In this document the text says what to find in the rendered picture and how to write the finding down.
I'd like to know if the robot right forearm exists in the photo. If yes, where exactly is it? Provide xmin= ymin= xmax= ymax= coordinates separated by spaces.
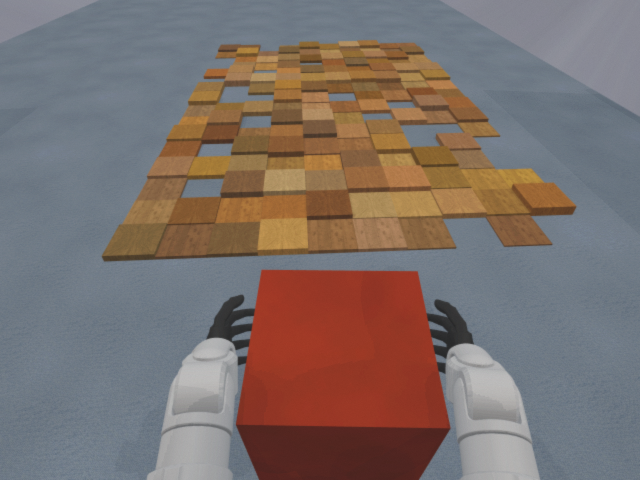
xmin=445 ymin=344 xmax=540 ymax=480

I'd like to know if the carton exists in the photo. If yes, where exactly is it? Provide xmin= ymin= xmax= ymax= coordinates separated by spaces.
xmin=236 ymin=270 xmax=451 ymax=480

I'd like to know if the robot left forearm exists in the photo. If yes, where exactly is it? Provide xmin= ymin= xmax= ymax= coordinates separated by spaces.
xmin=147 ymin=338 xmax=238 ymax=480

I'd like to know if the robot left hand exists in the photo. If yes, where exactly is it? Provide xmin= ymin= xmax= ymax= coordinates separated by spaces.
xmin=206 ymin=295 xmax=255 ymax=365

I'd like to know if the robot right hand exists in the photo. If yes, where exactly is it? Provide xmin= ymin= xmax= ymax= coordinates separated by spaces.
xmin=427 ymin=299 xmax=474 ymax=374

